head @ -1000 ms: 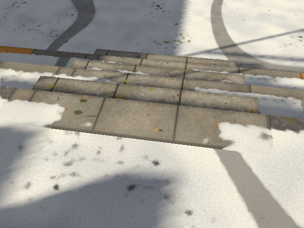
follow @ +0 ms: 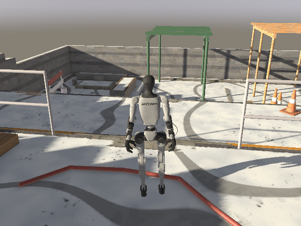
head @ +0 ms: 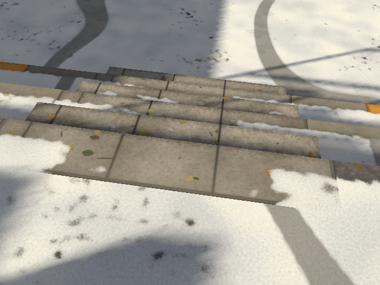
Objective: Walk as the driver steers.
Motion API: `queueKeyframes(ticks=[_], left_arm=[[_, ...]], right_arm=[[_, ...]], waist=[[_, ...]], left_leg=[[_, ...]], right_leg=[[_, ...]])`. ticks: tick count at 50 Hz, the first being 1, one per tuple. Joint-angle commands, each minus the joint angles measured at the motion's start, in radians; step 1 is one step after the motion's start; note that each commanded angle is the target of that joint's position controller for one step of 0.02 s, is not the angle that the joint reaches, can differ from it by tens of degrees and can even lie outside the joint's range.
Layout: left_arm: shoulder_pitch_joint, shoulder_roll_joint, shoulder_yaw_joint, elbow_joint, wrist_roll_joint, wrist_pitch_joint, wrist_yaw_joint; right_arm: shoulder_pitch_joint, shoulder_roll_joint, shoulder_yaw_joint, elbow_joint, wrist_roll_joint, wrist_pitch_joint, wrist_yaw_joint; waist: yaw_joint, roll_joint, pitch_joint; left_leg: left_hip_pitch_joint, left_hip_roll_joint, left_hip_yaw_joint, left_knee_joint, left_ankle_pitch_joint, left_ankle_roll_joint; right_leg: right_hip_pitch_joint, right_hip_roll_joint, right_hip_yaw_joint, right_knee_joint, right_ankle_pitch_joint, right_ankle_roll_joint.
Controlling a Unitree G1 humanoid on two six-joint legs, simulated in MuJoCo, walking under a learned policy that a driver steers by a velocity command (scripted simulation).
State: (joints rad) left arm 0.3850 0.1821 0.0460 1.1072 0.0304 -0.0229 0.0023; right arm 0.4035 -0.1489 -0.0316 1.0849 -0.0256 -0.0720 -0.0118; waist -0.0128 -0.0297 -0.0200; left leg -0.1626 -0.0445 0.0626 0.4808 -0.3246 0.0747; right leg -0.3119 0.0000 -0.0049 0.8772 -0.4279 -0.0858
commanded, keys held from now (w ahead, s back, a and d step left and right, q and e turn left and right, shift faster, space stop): w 0.70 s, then w+e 0.30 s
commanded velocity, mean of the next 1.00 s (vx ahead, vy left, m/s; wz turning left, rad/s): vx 0.47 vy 0.00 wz -0.08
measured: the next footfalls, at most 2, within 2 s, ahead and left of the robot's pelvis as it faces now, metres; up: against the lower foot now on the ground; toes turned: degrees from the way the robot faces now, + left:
right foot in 0.16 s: +0.07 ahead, -0.13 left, +0.00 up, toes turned -5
left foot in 0.60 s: +0.46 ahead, +0.09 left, +0.00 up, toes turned +3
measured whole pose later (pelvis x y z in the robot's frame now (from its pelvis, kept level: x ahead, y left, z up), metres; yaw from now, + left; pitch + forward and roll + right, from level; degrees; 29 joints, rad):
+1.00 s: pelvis +0.61 -0.02 -0.02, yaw -6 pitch +0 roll +1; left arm 0.09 0.20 0.03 0.83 0.03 -0.05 -0.03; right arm 0.35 -0.21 -0.05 1.02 -0.02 -0.10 -0.02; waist -0.01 0.00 0.08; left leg 0.15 -0.02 0.17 0.35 -0.46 0.02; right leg -0.54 0.01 -0.12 0.59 -0.06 -0.14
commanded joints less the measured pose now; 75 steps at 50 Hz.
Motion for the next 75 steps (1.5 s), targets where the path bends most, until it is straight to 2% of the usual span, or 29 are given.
queueKeyframes(ticks=[1, 9, 12, 14, 16, 17, 19, 20, 21, 22, 23, 25, 27, 28, 29, 30, 31, 32, 33, 35, 39, 42, 47, 51, 52, 53, 56, 63, 75], left_arm=[[-0.143, 0.034, 0.004, -0.106, 0.004, -0.048, -0.028], [-0.364, 0.035, 0.0, -0.214, 0.003, -0.022, -0.036], [-0.539, 0.013, -0.015, -0.285, 0.0, -0.033, -0.034], [-0.549, -0.002, -0.029, -0.293, -0.021, -0.052, -0.031], [-0.384, 0.059, -0.01, -0.252, -0.032, -0.063, -0.015], [-0.145, 0.096, 0.011, -0.171, -0.023, -0.059, -0.001], [0.067, 0.177, 0.033, -0.054, 0.003, -0.02, 0.025], [0.117, 0.212, 0.04, -0.064, 0.024, -0.012, 0.033], [0.198, 0.249, 0.044, -0.018, 0.056, -0.022, 0.034], [0.135, 0.186, 0.021, -0.027, 0.064, -0.028, 0.029], [-0.013, 0.123, 0.006, -0.062, 0.046, -0.04, 0.017], [-0.269, 0.131, 0.01, -0.116, 0.006, -0.057, 0.007], [-0.302, 0.196, 0.028, -0.126, -0.016, -0.094, 0.017], [-0.348, 0.265, 0.046, -0.157, -0.04, -0.115, 0.009], [-0.397, 0.311, 0.061, -0.155, -0.039, -0.122, 0.005], [-0.423, 0.19, 0.036, -0.139, -0.031, -0.125, -0.002], [-0.198, 0.028, -0.004, -0.191, -0.062, -0.124, -0.003], [-0.141, 0.04, -0.008, -0.206, -0.081, -0.112, 0.004], [-0.159, 0.057, -0.013, -0.216, -0.055, -0.103, 0.0], [-0.222, 0.085, -0.007, -0.233, 0.002, -0.064, -0.007], [-0.215, 0.084, -0.008, -0.276, -0.009, -0.005, -0.021], [-0.252, 0.062, -0.018, -0.294, -0.007, -0.017, -0.036], [-0.313, 0.083, -0.001, -0.326, -0.004, -0.035, -0.033], [0.096, 0.176, 0.063, -0.209, 0.008, -0.028, -0.021], [0.076, 0.281, 0.088, -0.222, 0.017, -0.025, -0.015], [0.039, 0.301, 0.093, -0.232, -0.015, -0.011, -0.026], [-0.059, 0.175, 0.061, -0.246, -0.014, -0.016, -0.012], [0.048, 0.191, 0.054, -0.249, -0.033, -0.045, 0.003], [0.175, 0.183, 0.029, -0.262, -0.014, -0.025, 0.023]], right_arm=[[0.137, -0.117, -0.019, 0.003, 0.002, -0.009, 0.0], [0.224, -0.068, 0.017, 0.038, 0.009, -0.03, -0.007], [0.415, -0.069, 0.027, 0.114, -0.021, -0.007, -0.032], [0.421, -0.108, 0.023, 0.128, -0.042, 0.002, -0.051], [0.324, -0.151, 0.015, 0.113, -0.023, 0.001, -0.056], [0.218, -0.169, 0.008, 0.085, 0.018, -0.008, -0.053], [0.06, -0.121, -0.003, 0.012, 0.054, -0.038, -0.044], [-0.086, -0.142, -0.015, -0.065, 0.054, -0.051, -0.049], [-0.163, -0.122, -0.026, -0.121, 0.067, -0.067, -0.047], [-0.133, -0.08, -0.023, -0.132, 0.087, -0.058, -0.041], [-0.12, -0.057, -0.016, -0.144, 0.068, -0.035, -0.037], [-0.215, -0.009, 0.007, -0.23, 0.014, -0.011, -0.01], [0.166, -0.088, -0.023, -0.125, -0.023, -0.018, 0.047], [0.357, -0.145, -0.055, -0.055, 0.002, -0.021, 0.038], [0.484, -0.175, -0.074, 0.0, -0.011, -0.002, 0.026], [0.441, -0.217, -0.078, 0.008, -0.027, 0.014, 0.016], [0.39, -0.299, -0.074, -0.021, -0.049, -0.006, 0.027], [0.305, -0.29, -0.074, -0.053, -0.031, -0.004, 0.03], [0.184, -0.25, -0.069, -0.067, -0.022, -0.007, 0.023], [0.056, -0.17, -0.037, -0.087, -0.014, -0.019, 0.012], [-0.027, -0.195, -0.035, -0.087, 0.004, -0.054, 0.01], [-0.089, -0.152, -0.03, -0.097, 0.013, -0.055, 0.009], [-0.012, -0.2, -0.044, -0.081, 0.017, -0.052, -0.003], [-0.082, -0.244, -0.06, -0.131, -0.005, -0.01, -0.015], [-0.005, -0.12, -0.041, -0.174, 0.005, -0.008, 0.003], [-0.003, -0.143, -0.038, -0.212, 0.016, -0.015, 0.016], [-0.18, -0.173, -0.032, -0.255, -0.001, -0.039, 0.015], [-0.276, -0.152, -0.019, -0.329, -0.02, 0.044, 0.017], [-0.492, -0.145, 0.001, -0.426, 0.001, 0.031, 0.043]], waist=[[-0.016, 0.086, 0.209], [-0.014, 0.104, 0.17], [-0.111, 0.121, 0.129], [-0.095, 0.168, 0.056], [0.004, 0.195, -0.041], [0.119, 0.164, -0.115], [0.17, -0.039, -0.119], [0.213, 0.03, -0.084], [0.214, -0.099, -0.036], [0.158, -0.179, -0.037], [0.068, -0.157, 0.029], [-0.047, -0.137, 0.243], [-0.218, -0.051, 0.085], [-0.332, -0.017, 0.003], [-0.438, 0.085, -0.063], [-0.406, 0.206, -0.049], [-0.203, 0.396, -0.234], [-0.147, 0.222, -0.298], [-0.091, 0.154, -0.148], [-0.041, -0.011, 0.046], [0.047, 0.061, 0.176], [0.053, 0.117, 0.17], [0.007, 0.087, 0.091], [0.197, 0.059, -0.087], [0.098, -0.178, -0.141], [0.083, -0.226, -0.258], [0.038, 0.086, -0.001], [0.026, 0.023, 0.038], [0.11, -0.06, 0.081]], left_leg=[[0.162, 0.324, -0.47, -0.387, -0.187, 0.12], [0.242, 0.205, -0.16, -0.326, 0.573, 0.094], [0.61, 0.21, -0.203, -0.166, 0.971, 0.076], [0.637, 0.208, -0.178, -0.032, 1.352, 0.052], [0.41, 0.203, -0.19, 0.18, 1.484, 0.018], [0.133, 0.186, -0.183, 0.394, 1.312, -0.005], [-0.767, 0.057, -0.153, 0.767, -0.277, -0.03], [-0.966, 0.047, -0.078, 0.864, -0.329, -0.001], [-1.139, 0.017, -0.05, 0.978, -0.425, 0.015], [-1.144, 0.025, -0.051, 1.026, -0.377, 0.036], [-1.004, 0.062, -0.05, 0.944, -0.317, 0.049], [-0.74, 0.102, 0.032, 0.612, -0.301, 0.021], [0.042, -0.07, 0.191, 0.444, 0.174, 0.023], [0.193, -0.08, 0.107, 0.295, 0.282, 0.023], [0.368, -0.07, 0.126, 0.143, 0.316, 0.026], [0.394, 0.082, -0.045, 0.082, 0.484, 0.1], [0.497, 0.335, -0.478, 0.168, 1.1, 0.194], [0.501, 0.392, -0.638, 0.042, 0.901, 0.243], [0.36, 0.417, -0.705, -0.036, 0.509, 0.25], [0.065, 0.368, -0.551, -0.103, 0.351, 0.197], [-0.191, 0.276, -0.22, -0.306, 0.401, 0.132], [-0.145, 0.166, 0.018, -0.322, 0.526, 0.085], [0.179, 0.244, 0.084, -0.246, 0.852, 0.062], [0.079, 0.198, 0.135, 0.478, 0.793, 0.01], [-0.236, 0.032, 0.121, 0.877, 0.016, -0.03], [-0.456, -0.048, -0.085, 1.046, -0.18, -0.035], [-0.484, 0.105, -0.124, 0.855, 0.023, -0.025], [-0.48, 0.146, -0.083, 0.545, 0.124, -0.109], [-0.427, 0.041, -0.009, 0.181, 0.278, -0.066]], right_leg=[[-0.471, -0.063, 0.012, 0.21, 0.118, -0.007], [-0.532, -0.027, -0.117, 0.113, 0.209, 0.028], [-0.676, 0.052, -0.185, 0.024, 0.03, -0.001], [-0.491, 0.111, -0.2, -0.154, -0.013, -0.017], [-0.012, 0.104, -0.143, -0.43, 0.11, -0.012], [0.407, 0.041, -0.089, -0.59, 0.39, -0.017], [1.139, -0.263, 0.101, -0.444, 0.997, -0.032], [1.165, -0.303, 0.149, -0.459, 1.227, -0.025], [1.226, -0.369, 0.12, -0.387, 1.645, -0.036], [1.116, -0.374, 0.045, -0.387, 1.572, -0.046], [0.819, -0.309, -0.03, -0.481, 1.242, -0.012], [0.262, -0.196, -0.099, -0.716, 0.805, -0.035], [-0.093, -0.182, -0.12, -0.492, 1.276, -0.119], [-0.095, -0.114, -0.155, -0.324, 1.234, -0.07], [-0.079, -0.079, -0.122, 0.006, 1.147, -0.034], [-0.167, 0.048, -0.061, 0.523, 0.206, -0.022], [-0.269, 0.167, 0.176, 0.849, -0.173, -0.037], [-0.325, 0.115, 0.222, 0.838, -0.075, -0.039], [-0.434, 0.039, 0.136, 0.806, -0.034, -0.03], [-0.417, -0.04, 0.113, 0.676, -0.017, -0.017], [-0.28, -0.073, 0.062, 0.304, 0.119, 0.022], [-0.17, -0.079, -0.024, -0.066, 0.38, 0.019], [-0.124, 0.006, -0.131, -0.266, 0.449, -0.048], [0.25, 0.048, -0.035, -0.329, 0.244, -0.129], [0.435, -0.216, 0.428, -0.396, 0.275, -0.259], [0.555, -0.315, 0.862, -0.625, 0.065, -0.362], [0.247, -0.239, 0.535, -0.65, 0.205, -0.246], [0.141, -0.113, 0.321, -0.68, 0.496, -0.189], [0.334, -0.106, 0.243, -0.592, 0.901, -0.093]])
Over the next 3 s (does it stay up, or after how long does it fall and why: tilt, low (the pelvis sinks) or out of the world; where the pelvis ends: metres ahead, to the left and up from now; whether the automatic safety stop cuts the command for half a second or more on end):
stays up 1.57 -0.29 -0.29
